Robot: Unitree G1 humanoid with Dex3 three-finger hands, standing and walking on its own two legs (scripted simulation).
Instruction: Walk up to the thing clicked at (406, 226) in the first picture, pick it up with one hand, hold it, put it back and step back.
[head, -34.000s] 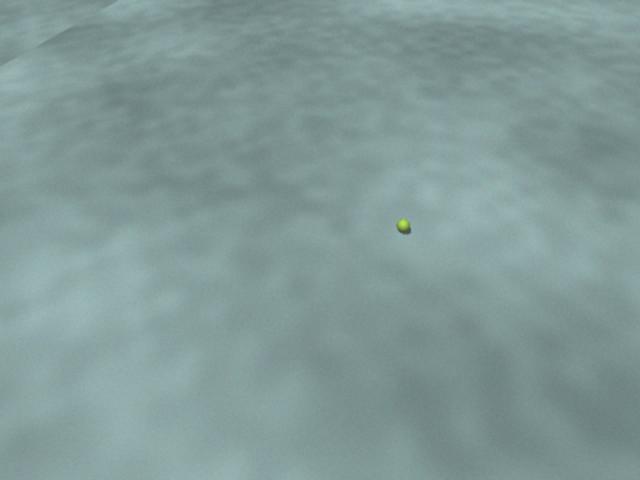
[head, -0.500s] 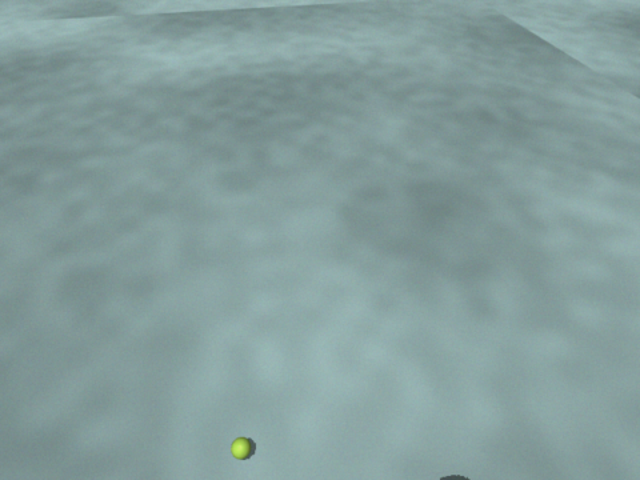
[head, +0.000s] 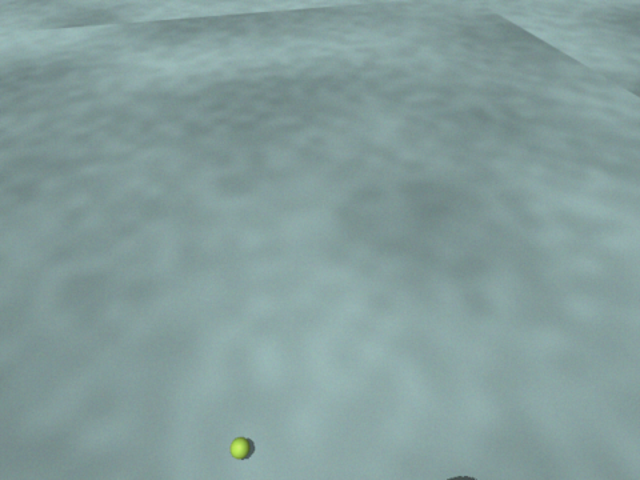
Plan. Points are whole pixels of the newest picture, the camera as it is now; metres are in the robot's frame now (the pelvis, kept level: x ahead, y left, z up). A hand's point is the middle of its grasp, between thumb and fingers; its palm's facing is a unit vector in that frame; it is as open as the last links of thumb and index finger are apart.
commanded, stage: stand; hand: left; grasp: from above
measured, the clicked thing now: (240, 447) +0.38 +0.26 -0.75
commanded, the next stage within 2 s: step back in 1.44 s
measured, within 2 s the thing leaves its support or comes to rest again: neither
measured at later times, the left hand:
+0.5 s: hand out of the picture +0.07 +0.21 -0.16, palm faces -0.01 -0.95 -0.30, open 7.4 cm
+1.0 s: hand out of the picture +0.09 +0.23 -0.16, palm faces -0.02 -0.94 -0.34, open 7.4 cm
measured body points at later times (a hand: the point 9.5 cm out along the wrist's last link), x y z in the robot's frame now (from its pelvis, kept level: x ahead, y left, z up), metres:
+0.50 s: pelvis +0.01 -0.01 +0.00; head +0.01 -0.01 +0.45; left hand +0.07 +0.26 -0.14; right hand +0.07 -0.28 -0.15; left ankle +0.02 +0.12 -0.75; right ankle +0.03 -0.14 -0.75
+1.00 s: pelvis +0.02 -0.01 +0.00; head +0.02 -0.02 +0.45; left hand +0.09 +0.28 -0.13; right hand +0.08 -0.31 -0.14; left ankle +0.02 +0.12 -0.75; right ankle +0.03 -0.14 -0.75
